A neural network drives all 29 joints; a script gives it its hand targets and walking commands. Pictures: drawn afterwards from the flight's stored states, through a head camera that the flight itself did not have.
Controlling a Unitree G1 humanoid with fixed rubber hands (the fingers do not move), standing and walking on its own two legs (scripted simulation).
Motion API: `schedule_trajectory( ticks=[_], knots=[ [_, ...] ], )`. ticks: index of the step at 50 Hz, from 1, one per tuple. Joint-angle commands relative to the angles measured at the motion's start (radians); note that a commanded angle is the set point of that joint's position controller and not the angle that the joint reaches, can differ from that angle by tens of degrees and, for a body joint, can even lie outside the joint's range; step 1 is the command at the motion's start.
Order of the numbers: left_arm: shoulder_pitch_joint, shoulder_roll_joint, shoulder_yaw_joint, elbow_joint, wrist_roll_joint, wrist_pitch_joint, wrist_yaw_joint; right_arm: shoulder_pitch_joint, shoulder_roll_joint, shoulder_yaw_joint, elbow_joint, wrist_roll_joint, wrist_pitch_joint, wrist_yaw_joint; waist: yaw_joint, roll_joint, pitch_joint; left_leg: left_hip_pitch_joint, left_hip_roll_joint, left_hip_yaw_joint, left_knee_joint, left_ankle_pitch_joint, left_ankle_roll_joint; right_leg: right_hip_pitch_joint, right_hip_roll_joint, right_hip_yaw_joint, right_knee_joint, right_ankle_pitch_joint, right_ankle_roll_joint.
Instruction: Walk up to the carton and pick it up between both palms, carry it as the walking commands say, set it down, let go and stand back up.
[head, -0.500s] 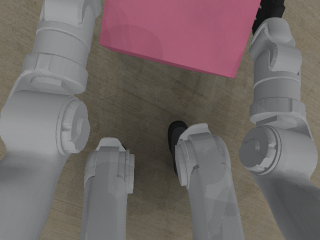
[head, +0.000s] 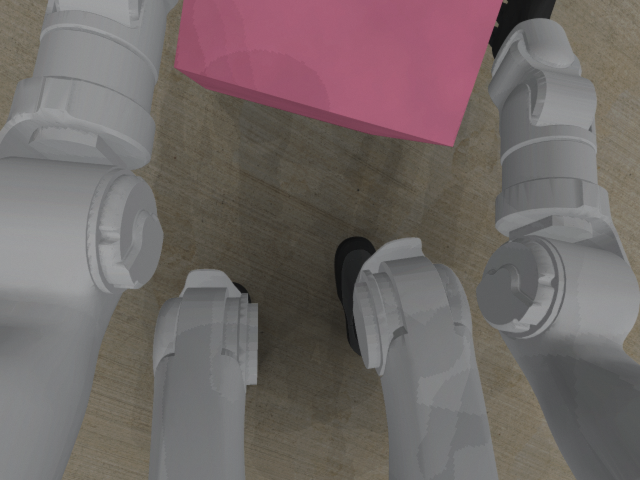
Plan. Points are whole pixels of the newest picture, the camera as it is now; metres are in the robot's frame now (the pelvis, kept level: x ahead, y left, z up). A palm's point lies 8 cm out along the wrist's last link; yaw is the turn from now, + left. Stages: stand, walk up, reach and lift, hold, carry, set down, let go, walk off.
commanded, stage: set down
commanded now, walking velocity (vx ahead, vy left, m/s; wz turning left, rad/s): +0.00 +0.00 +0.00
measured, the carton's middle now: (326, 19) +0.54 -0.09 -0.25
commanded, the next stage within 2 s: none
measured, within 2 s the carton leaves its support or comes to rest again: rests again in 0.20 s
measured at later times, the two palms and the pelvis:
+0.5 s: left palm out of the picture +0.61 +0.07 -0.16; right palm (502, 19) +0.51 -0.25 -0.18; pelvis +0.01 +0.01 +0.00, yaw +0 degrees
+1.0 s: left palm out of the picture +0.61 +0.07 -0.16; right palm (503, 23) +0.51 -0.26 -0.18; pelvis +0.00 +0.00 +0.00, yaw +1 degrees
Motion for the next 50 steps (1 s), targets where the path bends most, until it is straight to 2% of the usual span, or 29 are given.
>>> schedule_trajectory(
  ticks=[1,2,3,4,5,6,7,10,12,14,18,22,23,24,26,27,30,31,32,34,35,36,41,43,44,45,48,49,50],
  knots=[
    [-0.298,-0.877,-0.230,-0.014,-0.064,0.015,-0.237,-0.624,0.635,0.329,-0.143,0.118,-0.076,0.258,-0.093,0.119,-0.927,0.263,0.022,0.056,-0.203,0.293,0.033,0.715,0.067,-0.073,-0.083,0.422,-0.004],
    [-0.288,-0.882,-0.217,0.011,-0.058,0.019,-0.239,-0.624,0.608,0.296,-0.120,0.102,-0.074,0.262,-0.111,0.119,-0.952,0.269,0.022,0.056,-0.203,0.286,0.027,0.741,0.061,-0.074,-0.084,0.422,-0.005],
    [-0.278,-0.884,-0.203,0.046,-0.052,0.026,-0.238,-0.680,0.593,0.309,-0.137,0.119,-0.079,0.258,-0.080,0.157,-0.946,0.294,0.024,0.074,-0.190,0.294,0.027,0.724,0.059,-0.066,-0.083,0.414,-0.005],
    [-0.293,-0.870,-0.225,-0.018,-0.062,0.016,-0.238,-0.606,0.596,0.295,-0.104,0.108,-0.071,0.260,-0.111,0.137,-0.944,0.294,0.025,0.070,-0.191,0.299,0.020,0.721,0.059,-0.065,-0.079,0.426,-0.009],
    [-0.276,-0.882,-0.221,0.016,-0.064,0.015,-0.239,-0.608,0.640,0.297,-0.116,0.104,-0.072,0.264,-0.108,0.120,-0.939,0.300,0.022,0.055,-0.206,0.305,0.033,0.698,0.063,-0.080,-0.078,0.416,0.002],
    [-0.256,-0.898,-0.221,0.039,-0.062,0.022,-0.241,-0.630,0.582,0.285,-0.110,0.098,-0.076,0.266,-0.104,0.168,-0.934,0.307,0.026,0.059,-0.189,0.313,0.027,0.674,0.059,-0.069,-0.076,0.406,-0.010],
    [-0.252,-0.910,-0.219,0.037,-0.056,0.022,-0.241,-0.617,0.605,0.278,-0.121,0.084,-0.077,0.270,-0.132,0.148,-0.922,0.293,0.024,0.040,-0.208,0.310,0.030,0.676,0.069,-0.081,-0.080,0.412,-0.002],
    [-0.222,-0.905,-0.202,0.046,-0.058,0.022,-0.244,-0.607,0.598,0.271,-0.112,0.085,-0.073,0.273,-0.112,0.156,-0.901,0.323,0.023,0.045,-0.206,0.327,0.033,0.640,0.056,-0.081,-0.073,0.394,-0.007],
    [-0.250,-0.912,-0.230,0.020,-0.061,0.020,-0.245,-0.536,0.596,0.245,-0.074,0.072,-0.072,0.270,-0.144,0.173,-0.912,0.352,0.029,0.032,-0.194,0.353,0.021,0.613,0.058,-0.090,-0.062,0.404,-0.013],
    [-0.237,-0.889,-0.235,0.003,-0.071,0.013,-0.239,-0.548,0.589,0.260,-0.098,0.078,-0.078,0.272,-0.130,0.162,-0.915,0.329,0.024,0.046,-0.195,0.372,0.013,0.655,0.053,-0.070,-0.070,0.437,-0.013],
    [-0.260,-0.895,-0.258,-0.002,-0.090,0.005,-0.237,-0.482,0.586,0.241,-0.058,0.051,-0.078,0.272,-0.175,0.135,-0.883,0.323,0.022,0.027,-0.187,0.391,0.011,0.648,0.052,-0.081,-0.067,0.464,-0.007],
    [-0.251,-0.879,-0.283,0.004,-0.098,0.000,-0.230,-0.462,0.561,0.228,-0.055,0.044,-0.083,0.275,-0.176,0.186,-0.901,0.421,0.030,0.006,-0.182,0.484,0.011,0.550,0.055,-0.086,-0.064,0.445,-0.008],
    [-0.262,-0.866,-0.279,0.013,-0.091,0.001,-0.228,-0.479,0.561,0.225,-0.049,0.058,-0.082,0.275,-0.155,0.195,-0.898,0.395,0.033,0.018,-0.189,0.439,0.014,0.578,0.049,-0.077,-0.060,0.429,-0.008],
    [-0.250,-0.871,-0.281,-0.019,-0.091,-0.005,-0.229,-0.448,0.557,0.215,-0.034,0.033,-0.084,0.273,-0.178,0.159,-0.857,0.338,0.026,0.011,-0.198,0.441,0.012,0.571,0.057,-0.090,-0.063,0.447,-0.007],
    [-0.230,-0.864,-0.266,0.013,-0.074,-0.001,-0.227,-0.473,0.566,0.215,-0.048,0.043,-0.084,0.273,-0.137,0.180,-0.863,0.362,0.025,0.018,-0.187,0.415,0.017,0.552,0.055,-0.083,-0.055,0.416,-0.007],
    [-0.266,-0.863,-0.278,-0.010,-0.093,-0.005,-0.230,-0.470,0.542,0.199,-0.026,0.029,-0.085,0.274,-0.168,0.176,-0.865,0.376,0.031,0.009,-0.185,0.447,0.013,0.551,0.052,-0.084,-0.066,0.426,-0.006],
    [-0.248,-0.822,-0.257,0.018,-0.078,-0.004,-0.232,-0.467,0.540,0.196,-0.036,0.029,-0.080,0.277,-0.140,0.179,-0.839,0.345,0.026,0.031,-0.184,0.400,0.017,0.558,0.058,-0.073,-0.075,0.401,-0.008],
    [-0.234,-0.816,-0.255,0.045,-0.073,0.002,-0.232,-0.460,0.511,0.187,-0.016,0.014,-0.073,0.275,-0.163,0.154,-0.829,0.361,0.032,0.015,-0.187,0.394,0.012,0.560,0.052,-0.078,-0.076,0.387,-0.002],
    [-0.224,-0.813,-0.230,0.039,-0.058,-0.002,-0.231,-0.454,0.526,0.179,-0.022,0.014,-0.076,0.276,-0.149,0.151,-0.815,0.325,0.030,0.019,-0.186,0.383,0.015,0.551,0.050,-0.080,-0.065,0.400,-0.009],
    [-0.227,-0.762,-0.228,0.047,-0.060,0.000,-0.231,-0.432,0.484,0.152,-0.002,0.003,-0.077,0.269,-0.165,0.147,-0.780,0.296,0.040,0.015,-0.194,0.346,0.020,0.559,0.038,-0.086,-0.068,0.381,-0.003],
    [-0.254,-0.751,-0.243,0.005,-0.067,-0.011,-0.227,-0.416,0.520,0.175,-0.012,0.014,-0.083,0.263,-0.136,0.133,-0.842,0.314,0.035,0.022,-0.172,0.368,0.017,0.578,0.049,-0.076,-0.054,0.393,-0.005],
    [-0.246,-0.752,-0.244,0.028,-0.061,-0.009,-0.225,-0.460,0.473,0.145,-0.031,-0.003,-0.088,0.261,-0.156,0.167,-0.817,0.302,0.032,0.018,-0.187,0.362,0.012,0.560,0.050,-0.075,-0.065,0.392,-0.008],
    [-0.263,-0.645,-0.238,0.028,-0.071,-0.019,-0.206,-0.447,0.396,0.114,0.002,0.003,-0.098,0.235,-0.150,0.160,-0.827,0.360,0.053,0.015,-0.187,0.378,0.014,0.575,0.035,-0.070,-0.067,0.394,0.005],
    [-0.258,-0.577,-0.213,0.011,-0.057,-0.027,-0.193,-0.407,0.345,0.088,0.033,-0.006,-0.106,0.215,-0.134,0.162,-0.801,0.307,0.050,0.033,-0.186,0.338,0.001,0.619,0.037,-0.054,-0.066,0.392,0.000],
    [-0.266,-0.555,-0.228,-0.013,-0.065,-0.036,-0.188,-0.368,0.351,0.094,0.047,-0.009,-0.115,0.201,-0.155,0.120,-0.829,0.254,0.041,0.036,-0.180,0.333,0.007,0.685,0.043,-0.052,-0.065,0.441,0.007],
    [-0.266,-0.512,-0.233,-0.008,-0.066,-0.038,-0.181,-0.357,0.307,0.065,0.038,-0.013,-0.126,0.189,-0.176,0.148,-0.825,0.277,0.051,0.037,-0.171,0.348,0.004,0.669,0.045,-0.053,-0.071,0.455,0.008],
    [-0.246,-0.367,-0.221,0.001,-0.075,-0.042,-0.147,-0.356,0.151,0.018,0.048,-0.021,-0.147,0.143,-0.150,0.138,-0.862,0.310,0.056,0.024,-0.183,0.340,0.002,0.707,0.028,-0.070,-0.059,0.432,0.009],
    [-0.278,-0.310,-0.216,-0.011,-0.073,-0.048,-0.133,-0.320,0.143,0.008,0.065,-0.017,-0.152,0.128,-0.174,0.108,-0.884,0.350,0.059,0.031,-0.172,0.345,0.000,0.703,0.039,-0.073,-0.075,0.437,0.016],
    [-0.265,-0.229,-0.192,-0.005,-0.063,-0.052,-0.110,-0.310,0.071,-0.026,0.080,-0.014,-0.160,0.110,-0.153,0.130,-0.874,0.354,0.062,0.038,-0.180,0.331,0.001,0.692,0.034,-0.073,-0.081,0.409,0.014]
  ],
)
